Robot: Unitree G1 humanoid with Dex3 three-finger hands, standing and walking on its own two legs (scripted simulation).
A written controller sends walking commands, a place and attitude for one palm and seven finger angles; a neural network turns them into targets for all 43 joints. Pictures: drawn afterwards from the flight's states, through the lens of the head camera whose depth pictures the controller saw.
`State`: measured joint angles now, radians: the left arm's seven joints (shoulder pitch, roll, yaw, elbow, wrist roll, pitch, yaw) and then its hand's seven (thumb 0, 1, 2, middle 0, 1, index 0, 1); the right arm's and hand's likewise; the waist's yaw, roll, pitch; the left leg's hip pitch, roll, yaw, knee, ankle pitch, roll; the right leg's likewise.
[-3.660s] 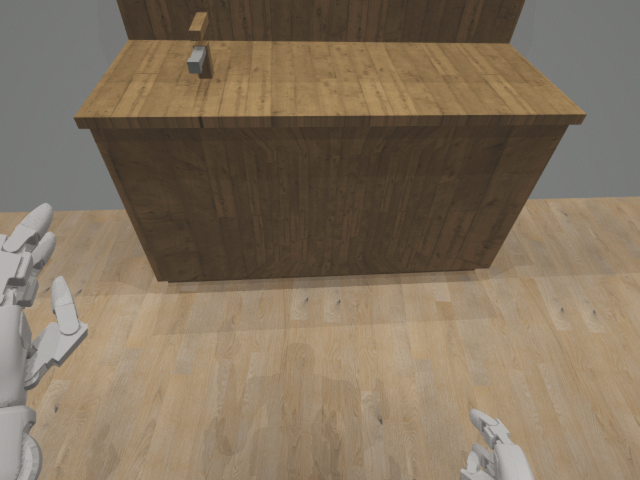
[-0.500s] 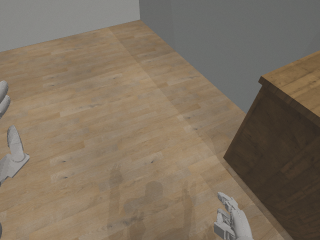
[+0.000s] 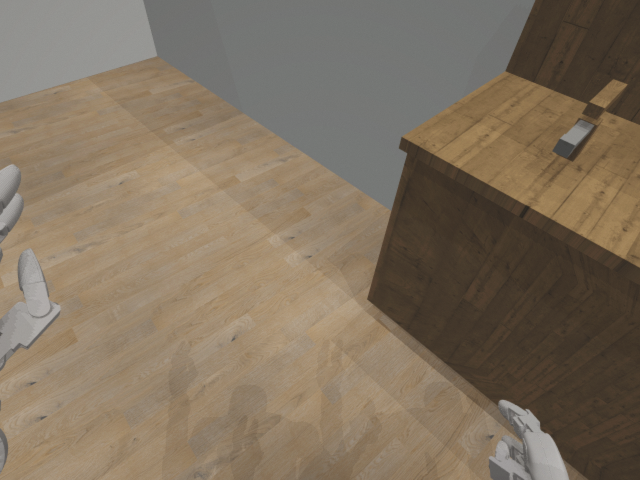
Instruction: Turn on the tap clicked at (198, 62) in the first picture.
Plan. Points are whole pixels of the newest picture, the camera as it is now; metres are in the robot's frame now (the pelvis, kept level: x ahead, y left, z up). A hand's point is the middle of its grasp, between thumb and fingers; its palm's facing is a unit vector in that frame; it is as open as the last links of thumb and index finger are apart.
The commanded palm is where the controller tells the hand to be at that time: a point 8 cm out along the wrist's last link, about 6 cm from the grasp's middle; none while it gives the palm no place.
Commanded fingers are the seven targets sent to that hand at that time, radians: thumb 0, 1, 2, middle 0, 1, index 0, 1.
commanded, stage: turn to face it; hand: left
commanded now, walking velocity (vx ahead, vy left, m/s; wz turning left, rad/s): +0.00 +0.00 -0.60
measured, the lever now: (565, 145) +0.69 -0.40 +0.08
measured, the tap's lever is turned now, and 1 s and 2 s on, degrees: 0 0 0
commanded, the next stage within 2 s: take the last steps up to it in 1.60 s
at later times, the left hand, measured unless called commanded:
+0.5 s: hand (235, 318) +0.22 +0.10 +0.18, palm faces +0.06 -0.85 -0.52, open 7.4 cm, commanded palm +0.18 +0.17 +0.18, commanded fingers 0.00 0.90 0.90 -0.20 -0.30 -0.20 -0.30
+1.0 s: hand (353, 357) +0.20 +0.00 +0.17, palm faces -0.15 -0.86 -0.48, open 7.4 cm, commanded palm +0.16 +0.08 +0.18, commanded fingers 0.00 0.90 0.90 -0.20 -0.30 -0.20 -0.30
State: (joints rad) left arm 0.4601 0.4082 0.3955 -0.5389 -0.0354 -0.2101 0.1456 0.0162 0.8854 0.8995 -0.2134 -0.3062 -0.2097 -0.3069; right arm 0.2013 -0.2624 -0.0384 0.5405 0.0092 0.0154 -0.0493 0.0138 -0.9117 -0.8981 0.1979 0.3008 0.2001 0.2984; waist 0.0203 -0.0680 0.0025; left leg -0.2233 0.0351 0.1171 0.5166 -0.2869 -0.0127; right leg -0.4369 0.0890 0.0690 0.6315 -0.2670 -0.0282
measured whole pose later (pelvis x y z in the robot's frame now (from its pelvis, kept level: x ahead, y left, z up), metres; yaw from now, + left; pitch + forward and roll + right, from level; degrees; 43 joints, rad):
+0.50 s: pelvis -0.06 -0.05 +0.00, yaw -19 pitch +0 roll +2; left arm 0.55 0.41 0.40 -0.58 -0.06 -0.19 0.14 0.02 0.88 0.90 -0.22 -0.31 -0.21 -0.31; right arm 0.17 -0.24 -0.02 0.58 0.00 0.05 -0.03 0.01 -0.91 -0.90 0.20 0.30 0.20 0.30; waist -0.02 0.01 0.10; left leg -0.47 0.08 0.04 1.00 -0.43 -0.09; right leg -0.37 0.05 0.01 0.53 -0.17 -0.07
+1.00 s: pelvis -0.13 -0.05 -0.01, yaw -36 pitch -1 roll -1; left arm 0.39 0.39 0.36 -0.50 -0.03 -0.19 0.14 0.02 0.89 0.90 -0.21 -0.31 -0.20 -0.31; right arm 0.20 -0.16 0.04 0.54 0.01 -0.04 0.01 0.01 -0.90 -0.90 0.21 0.30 0.21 0.30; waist 0.03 0.08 0.13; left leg -0.34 0.23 0.13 0.79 -0.43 -0.09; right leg -0.34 0.02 -0.09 0.63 -0.25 -0.02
